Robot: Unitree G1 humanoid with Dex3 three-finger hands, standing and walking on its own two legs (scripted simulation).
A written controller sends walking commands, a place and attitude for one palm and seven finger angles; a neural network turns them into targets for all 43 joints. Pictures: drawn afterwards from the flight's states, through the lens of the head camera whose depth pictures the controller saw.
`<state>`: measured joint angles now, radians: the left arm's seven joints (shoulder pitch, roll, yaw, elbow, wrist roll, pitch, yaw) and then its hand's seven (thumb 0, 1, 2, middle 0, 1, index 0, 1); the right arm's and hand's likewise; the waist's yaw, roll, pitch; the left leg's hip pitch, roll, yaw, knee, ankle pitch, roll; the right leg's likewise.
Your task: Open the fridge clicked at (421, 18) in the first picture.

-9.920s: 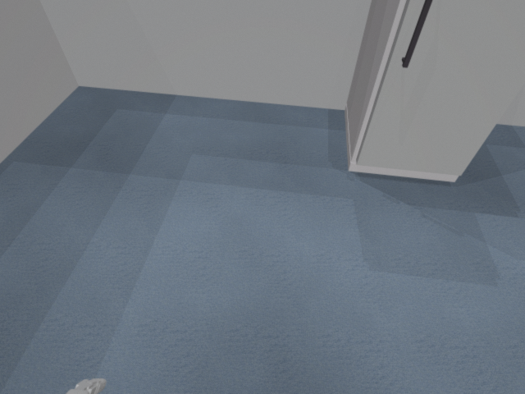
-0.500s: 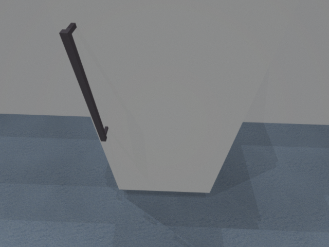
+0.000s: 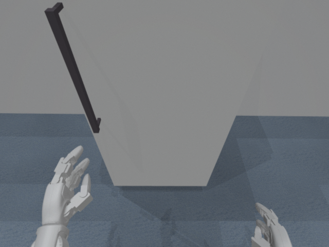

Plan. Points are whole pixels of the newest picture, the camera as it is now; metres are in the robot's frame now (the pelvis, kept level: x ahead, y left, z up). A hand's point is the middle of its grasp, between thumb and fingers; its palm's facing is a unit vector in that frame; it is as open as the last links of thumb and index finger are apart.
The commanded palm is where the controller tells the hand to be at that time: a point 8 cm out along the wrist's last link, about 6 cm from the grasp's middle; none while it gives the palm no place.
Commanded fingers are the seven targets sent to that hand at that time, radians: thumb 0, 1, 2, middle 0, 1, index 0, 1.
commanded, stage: raise the hand to about handle height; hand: left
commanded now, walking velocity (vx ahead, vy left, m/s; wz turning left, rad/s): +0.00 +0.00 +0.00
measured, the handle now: (81, 82) +0.51 +0.26 +0.12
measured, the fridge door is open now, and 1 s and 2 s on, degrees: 0 0 0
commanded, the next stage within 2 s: move the hooked fingers beside the handle in 1.84 s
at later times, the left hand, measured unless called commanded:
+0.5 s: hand (72, 203) +0.22 +0.22 +0.02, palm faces +0.03 -1.00 -0.03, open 10.6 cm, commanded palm +0.18 +0.28 +0.03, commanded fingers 0.00 -0.01 0.51 -0.27 -0.88 -0.27 -0.88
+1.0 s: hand (50, 179) +0.25 +0.26 +0.06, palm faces +0.08 -1.00 -0.06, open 13.4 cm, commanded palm +0.22 +0.32 +0.07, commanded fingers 0.00 -0.50 0.30 -0.30 -1.20 -0.30 -1.20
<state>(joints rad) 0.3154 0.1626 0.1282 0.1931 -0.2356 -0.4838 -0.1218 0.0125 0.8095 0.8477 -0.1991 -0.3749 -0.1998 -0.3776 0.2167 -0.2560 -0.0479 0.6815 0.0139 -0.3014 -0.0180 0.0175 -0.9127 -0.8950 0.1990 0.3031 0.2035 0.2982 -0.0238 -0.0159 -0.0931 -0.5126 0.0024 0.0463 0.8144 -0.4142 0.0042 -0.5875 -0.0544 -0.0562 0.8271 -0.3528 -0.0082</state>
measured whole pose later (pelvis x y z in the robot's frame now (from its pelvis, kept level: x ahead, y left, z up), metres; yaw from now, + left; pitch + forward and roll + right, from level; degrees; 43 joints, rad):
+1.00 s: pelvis +0.02 +0.01 -0.01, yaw +1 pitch +9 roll -2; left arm 0.24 0.33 0.33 0.08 -0.34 -0.25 -0.36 -0.01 -0.36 0.36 -0.29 -1.11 -0.29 -1.11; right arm 0.25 -0.26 0.03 0.54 0.05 -0.25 -0.07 0.01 -0.90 -0.90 0.20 0.30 0.20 0.30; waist 0.02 0.01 -0.09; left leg -0.59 0.02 0.00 0.91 -0.49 0.02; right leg -0.61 -0.04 -0.10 0.85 -0.39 0.01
